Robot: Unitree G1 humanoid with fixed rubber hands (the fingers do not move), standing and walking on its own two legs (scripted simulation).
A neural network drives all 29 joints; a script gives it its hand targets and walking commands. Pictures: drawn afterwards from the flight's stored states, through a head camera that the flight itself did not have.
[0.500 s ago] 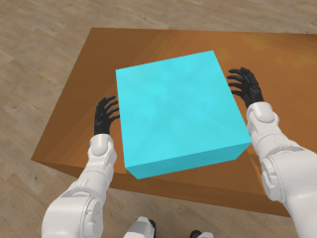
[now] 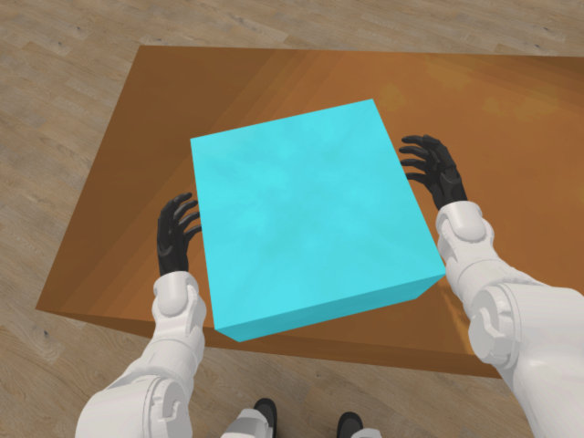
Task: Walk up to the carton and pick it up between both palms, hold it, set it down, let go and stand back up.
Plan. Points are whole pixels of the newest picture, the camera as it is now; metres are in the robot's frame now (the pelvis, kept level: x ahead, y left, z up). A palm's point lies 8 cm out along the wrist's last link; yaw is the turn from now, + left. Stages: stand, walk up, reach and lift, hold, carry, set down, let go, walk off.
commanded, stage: reach and lift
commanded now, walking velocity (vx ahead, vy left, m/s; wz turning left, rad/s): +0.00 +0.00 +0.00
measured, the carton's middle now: (305, 220) +0.45 +0.05 -0.09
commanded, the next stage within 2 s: none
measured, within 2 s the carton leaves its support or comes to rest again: leaves its support in 1.22 s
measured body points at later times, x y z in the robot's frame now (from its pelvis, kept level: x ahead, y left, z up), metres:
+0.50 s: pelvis +0.00 +0.00 +0.00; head +0.17 -0.01 +0.42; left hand +0.36 +0.23 -0.05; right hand +0.49 -0.14 -0.01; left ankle +0.01 +0.14 -0.70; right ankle +0.01 -0.10 -0.70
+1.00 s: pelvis +0.01 +0.01 +0.00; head +0.16 +0.00 +0.43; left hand +0.36 +0.23 -0.04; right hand +0.47 -0.14 -0.01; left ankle +0.01 +0.14 -0.70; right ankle +0.01 -0.10 -0.70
